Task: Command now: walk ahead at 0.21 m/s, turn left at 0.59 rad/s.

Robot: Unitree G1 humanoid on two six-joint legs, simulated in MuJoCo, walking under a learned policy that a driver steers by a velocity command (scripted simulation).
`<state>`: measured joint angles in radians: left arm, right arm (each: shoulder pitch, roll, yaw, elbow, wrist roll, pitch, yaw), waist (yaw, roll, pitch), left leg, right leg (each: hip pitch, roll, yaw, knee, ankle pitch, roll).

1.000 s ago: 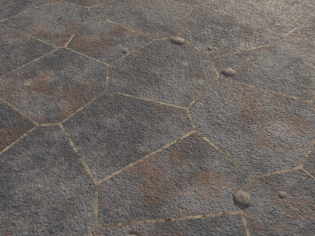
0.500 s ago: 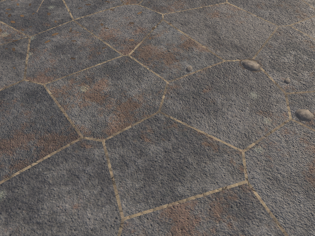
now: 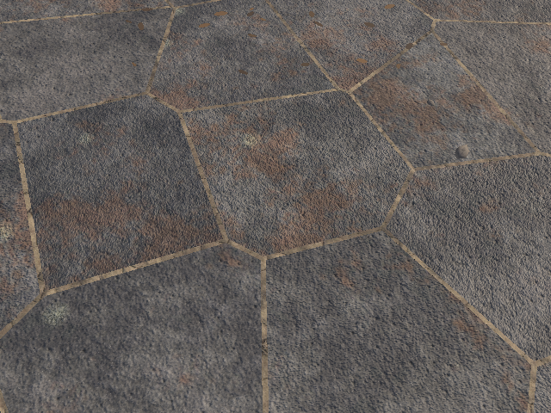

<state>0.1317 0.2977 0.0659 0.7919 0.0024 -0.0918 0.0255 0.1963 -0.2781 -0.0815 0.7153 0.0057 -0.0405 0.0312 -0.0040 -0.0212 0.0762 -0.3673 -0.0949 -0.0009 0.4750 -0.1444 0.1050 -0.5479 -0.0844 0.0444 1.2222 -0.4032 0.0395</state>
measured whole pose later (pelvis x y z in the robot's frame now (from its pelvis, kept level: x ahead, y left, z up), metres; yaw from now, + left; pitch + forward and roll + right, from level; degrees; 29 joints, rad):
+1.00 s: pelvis +0.12 +0.00 +0.01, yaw -22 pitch +2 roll -1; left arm 0.21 0.33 0.10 0.65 -0.02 0.06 0.02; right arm 0.19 -0.24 -0.06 0.71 -0.02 0.00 -0.05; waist -0.02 -0.05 0.02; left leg -0.24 0.04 0.07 0.42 -0.22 0.02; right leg -0.55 0.00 0.06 1.07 -0.36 0.10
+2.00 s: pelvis +0.43 -0.13 +0.01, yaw -8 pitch +2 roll +0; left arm 0.14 0.31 0.04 0.64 0.02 -0.10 0.01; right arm 0.29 -0.28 -0.06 0.72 0.01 -0.05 0.01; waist -0.03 -0.03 0.04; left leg -0.21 -0.12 -0.09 0.36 -0.18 0.10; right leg -0.68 -0.11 0.09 0.95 -0.21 0.06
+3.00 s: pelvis +0.58 -0.23 +0.00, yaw -11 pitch +2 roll +2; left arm 0.21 0.30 0.06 0.62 0.00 0.01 0.01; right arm 0.11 -0.30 -0.08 0.70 0.00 0.03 -0.05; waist 0.02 0.02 0.05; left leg -0.53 -0.01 -0.05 1.14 -0.44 -0.08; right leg -0.32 0.05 0.05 0.50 -0.22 -0.07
